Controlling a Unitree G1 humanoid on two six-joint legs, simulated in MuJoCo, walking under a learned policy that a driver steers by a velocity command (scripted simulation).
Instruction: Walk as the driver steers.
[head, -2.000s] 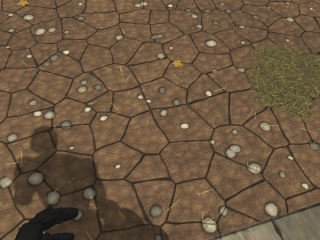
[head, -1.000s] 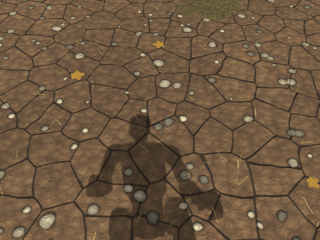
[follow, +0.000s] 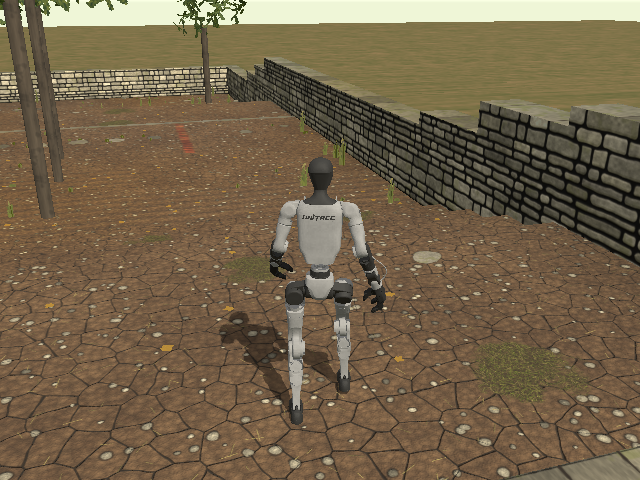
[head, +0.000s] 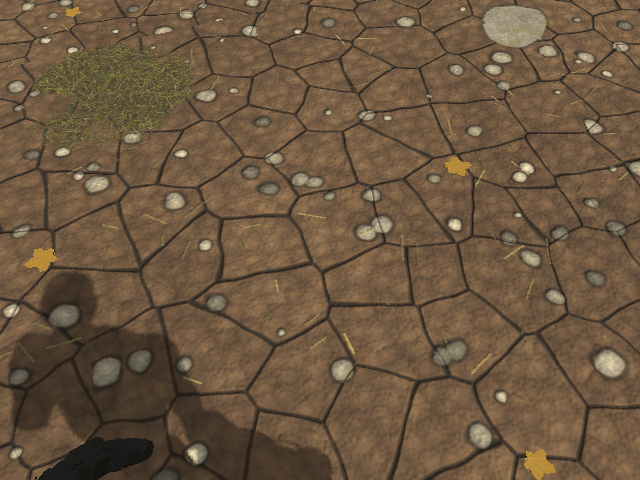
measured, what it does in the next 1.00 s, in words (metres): steps on the spot, turning left: right foot, then left foot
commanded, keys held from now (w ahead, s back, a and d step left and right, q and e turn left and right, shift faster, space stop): q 0.80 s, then no key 0.20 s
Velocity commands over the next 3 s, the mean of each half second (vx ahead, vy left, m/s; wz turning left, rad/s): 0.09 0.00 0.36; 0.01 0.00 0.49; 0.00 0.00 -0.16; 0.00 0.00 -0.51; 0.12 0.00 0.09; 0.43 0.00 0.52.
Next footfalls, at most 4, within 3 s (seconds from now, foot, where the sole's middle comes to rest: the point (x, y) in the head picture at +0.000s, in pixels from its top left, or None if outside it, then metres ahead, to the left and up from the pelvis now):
0.04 right None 0.18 -0.12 -0.77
0.42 left None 0.10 0.12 -0.78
0.92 right None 0.19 -0.08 -0.78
1.22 left None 0.04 0.13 -0.78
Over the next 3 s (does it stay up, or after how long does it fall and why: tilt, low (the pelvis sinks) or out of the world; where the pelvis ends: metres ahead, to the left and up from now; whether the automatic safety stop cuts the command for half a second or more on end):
stays up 0.37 0.16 0.00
